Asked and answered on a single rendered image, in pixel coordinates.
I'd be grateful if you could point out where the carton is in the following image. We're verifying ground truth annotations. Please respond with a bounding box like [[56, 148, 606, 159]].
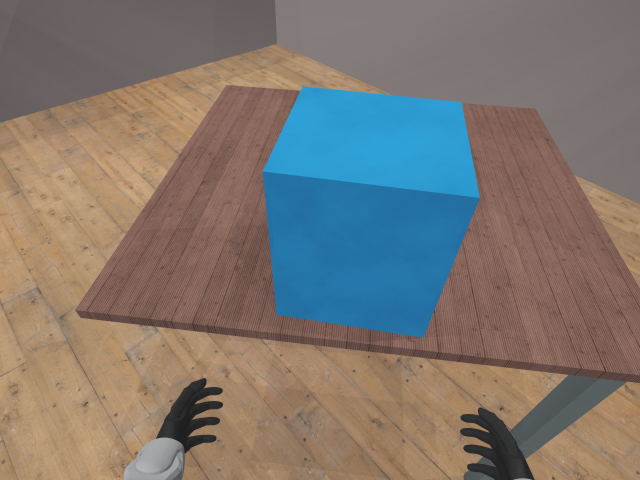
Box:
[[263, 86, 480, 338]]

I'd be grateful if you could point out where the robot right hand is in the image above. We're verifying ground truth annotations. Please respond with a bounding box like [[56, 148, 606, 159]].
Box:
[[460, 407, 535, 480]]

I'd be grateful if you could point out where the robot left hand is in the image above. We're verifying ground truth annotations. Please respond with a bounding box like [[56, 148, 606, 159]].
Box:
[[156, 378, 223, 453]]

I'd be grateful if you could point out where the table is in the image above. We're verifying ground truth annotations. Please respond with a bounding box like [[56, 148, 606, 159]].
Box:
[[75, 85, 640, 480]]

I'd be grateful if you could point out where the left robot forearm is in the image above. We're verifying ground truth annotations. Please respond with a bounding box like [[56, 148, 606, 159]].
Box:
[[123, 438, 185, 480]]

